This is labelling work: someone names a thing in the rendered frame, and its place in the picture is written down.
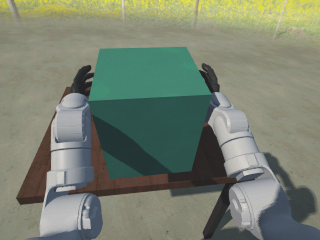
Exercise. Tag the carton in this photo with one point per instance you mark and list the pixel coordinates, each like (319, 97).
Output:
(149, 107)

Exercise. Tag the robot right upper arm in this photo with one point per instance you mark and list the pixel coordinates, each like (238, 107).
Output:
(261, 207)

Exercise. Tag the right robot hand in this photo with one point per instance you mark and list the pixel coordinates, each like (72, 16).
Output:
(210, 78)

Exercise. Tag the left robot hand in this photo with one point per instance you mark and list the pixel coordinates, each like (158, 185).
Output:
(79, 82)

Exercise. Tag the right robot forearm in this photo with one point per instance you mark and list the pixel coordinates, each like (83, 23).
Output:
(243, 159)

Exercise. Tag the table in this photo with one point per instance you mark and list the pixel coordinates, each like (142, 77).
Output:
(208, 169)

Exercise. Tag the left robot forearm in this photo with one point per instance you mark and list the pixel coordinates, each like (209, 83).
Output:
(71, 144)

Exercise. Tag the robot left upper arm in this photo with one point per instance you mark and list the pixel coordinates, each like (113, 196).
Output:
(71, 217)

